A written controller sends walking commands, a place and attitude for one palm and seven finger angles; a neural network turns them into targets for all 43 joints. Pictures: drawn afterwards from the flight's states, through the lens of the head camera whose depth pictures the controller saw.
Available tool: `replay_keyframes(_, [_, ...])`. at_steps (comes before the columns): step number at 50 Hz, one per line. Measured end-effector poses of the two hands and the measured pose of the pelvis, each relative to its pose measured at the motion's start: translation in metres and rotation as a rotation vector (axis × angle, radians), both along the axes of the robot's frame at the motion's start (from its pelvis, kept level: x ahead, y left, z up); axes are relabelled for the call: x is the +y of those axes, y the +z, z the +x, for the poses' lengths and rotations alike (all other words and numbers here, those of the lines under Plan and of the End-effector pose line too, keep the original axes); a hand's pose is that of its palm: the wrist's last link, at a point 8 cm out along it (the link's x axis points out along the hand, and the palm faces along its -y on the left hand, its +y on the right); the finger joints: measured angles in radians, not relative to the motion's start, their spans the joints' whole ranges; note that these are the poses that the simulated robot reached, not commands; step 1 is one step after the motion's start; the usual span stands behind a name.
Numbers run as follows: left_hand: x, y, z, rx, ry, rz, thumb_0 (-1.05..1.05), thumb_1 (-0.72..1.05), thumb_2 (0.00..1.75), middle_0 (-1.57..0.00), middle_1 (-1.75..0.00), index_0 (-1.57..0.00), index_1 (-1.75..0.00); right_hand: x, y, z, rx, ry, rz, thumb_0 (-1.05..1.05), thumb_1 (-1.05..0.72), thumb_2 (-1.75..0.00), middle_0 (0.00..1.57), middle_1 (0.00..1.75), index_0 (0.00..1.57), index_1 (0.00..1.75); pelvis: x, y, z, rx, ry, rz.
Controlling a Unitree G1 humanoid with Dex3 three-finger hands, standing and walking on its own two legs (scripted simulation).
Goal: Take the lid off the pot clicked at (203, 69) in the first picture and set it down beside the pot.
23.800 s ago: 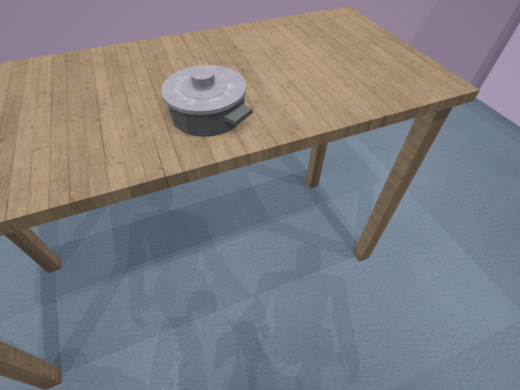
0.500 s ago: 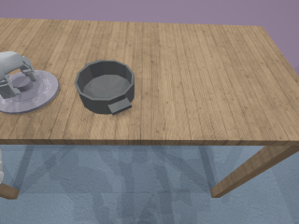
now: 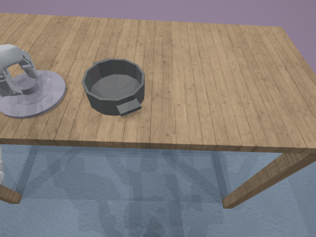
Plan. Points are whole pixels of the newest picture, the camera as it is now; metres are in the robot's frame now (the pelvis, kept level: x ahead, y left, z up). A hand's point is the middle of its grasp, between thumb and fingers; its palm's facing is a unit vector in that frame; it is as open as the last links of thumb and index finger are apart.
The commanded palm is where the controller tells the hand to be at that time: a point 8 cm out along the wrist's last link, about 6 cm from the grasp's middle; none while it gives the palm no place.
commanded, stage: open the fingers wide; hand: left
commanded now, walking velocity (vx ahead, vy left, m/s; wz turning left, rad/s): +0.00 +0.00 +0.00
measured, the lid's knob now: (27, 85) +0.46 +0.33 +0.11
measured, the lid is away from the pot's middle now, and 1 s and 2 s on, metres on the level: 0.22 0.22 0.22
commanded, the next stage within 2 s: raise the empty hand in 0.46 s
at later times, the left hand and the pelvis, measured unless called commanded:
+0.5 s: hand (12, 79) +0.44 +0.34 +0.15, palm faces -0.37 -0.13 -0.92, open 11.0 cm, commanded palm +0.46 +0.34 +0.21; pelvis +0.00 +0.00 +0.00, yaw +0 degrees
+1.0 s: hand out of the picture +0.45 +0.34 +0.20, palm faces -0.30 -0.13 -0.95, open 11.0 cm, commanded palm +0.45 +0.34 +0.26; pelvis +0.01 +0.00 +0.00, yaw +0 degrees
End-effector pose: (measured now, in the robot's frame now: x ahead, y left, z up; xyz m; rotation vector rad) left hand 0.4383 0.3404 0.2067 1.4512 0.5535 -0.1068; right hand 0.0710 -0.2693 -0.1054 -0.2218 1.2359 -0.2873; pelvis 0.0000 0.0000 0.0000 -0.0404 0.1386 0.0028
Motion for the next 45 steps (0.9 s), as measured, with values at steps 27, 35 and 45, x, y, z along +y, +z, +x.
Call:
replay_keyframes(27, [-0.001,0.002,0.007,-0.022,-0.009,0.000,0.00,-0.10,0.86,-0.47,-0.67,-0.47,-0.67,0.004,-0.003,-0.005,0.023,-0.024,0.020,0.01,-0.90,-0.90,0.20,0.30,0.20,0.30,0.002,0.000,0.005,0.011,-0.006,-0.001])
replay_keyframes(35, [0.005,0.008,0.005,-0.036,0.000,0.002,0.00,-0.11,0.87,-0.48,-0.64,-0.48,-0.65,0.004,-0.001,0.003,0.014,-0.004,0.007,0.01,-0.90,-0.90,0.20,0.30,0.20,0.30,0.002,0.000,0.006,0.009,0.000,-0.002])
replay_keyframes(45, [0.004,0.033,0.008,-0.077,0.010,0.024,0.00,-0.12,0.88,-0.48,-0.64,-0.48,-0.64,0.006,0.000,0.008,0.008,0.008,0.016,0.01,-0.90,-0.90,0.20,0.30,0.20,0.30,0.003,0.003,0.008,0.002,0.005,0.000])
